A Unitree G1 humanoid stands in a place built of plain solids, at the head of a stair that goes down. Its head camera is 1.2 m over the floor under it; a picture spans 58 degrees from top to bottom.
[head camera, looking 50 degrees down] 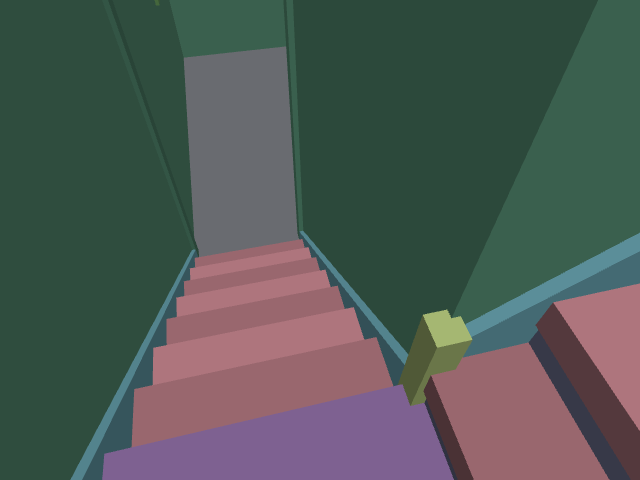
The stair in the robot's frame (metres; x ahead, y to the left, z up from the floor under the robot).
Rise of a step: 0.20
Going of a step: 0.25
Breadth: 0.83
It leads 13 degrees to the left of straight ahead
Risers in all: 8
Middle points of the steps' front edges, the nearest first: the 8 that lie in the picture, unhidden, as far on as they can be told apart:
0.38 0.16 0.00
0.63 0.20 -0.20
0.87 0.26 -0.40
1.12 0.32 -0.60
1.36 0.37 -0.80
1.60 0.43 -0.99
1.85 0.49 -1.19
2.09 0.54 -1.39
